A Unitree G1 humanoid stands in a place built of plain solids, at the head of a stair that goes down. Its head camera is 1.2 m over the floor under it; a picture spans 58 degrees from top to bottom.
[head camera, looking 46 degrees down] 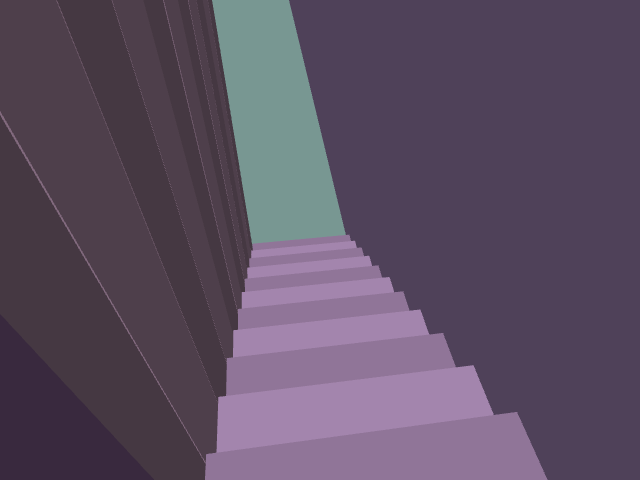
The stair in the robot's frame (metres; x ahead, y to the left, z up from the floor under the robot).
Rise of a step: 0.18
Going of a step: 0.26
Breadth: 0.98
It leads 7 degrees to the left of straight ahead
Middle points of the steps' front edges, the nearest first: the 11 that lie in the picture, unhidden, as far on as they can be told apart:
0.50 -0.14 -0.17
0.76 -0.11 -0.35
1.01 -0.08 -0.52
1.26 -0.04 -0.70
1.52 -0.01 -0.87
1.77 0.02 -1.05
2.02 0.05 -1.22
2.27 0.09 -1.40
2.53 0.12 -1.57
2.78 0.15 -1.75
3.03 0.19 -1.92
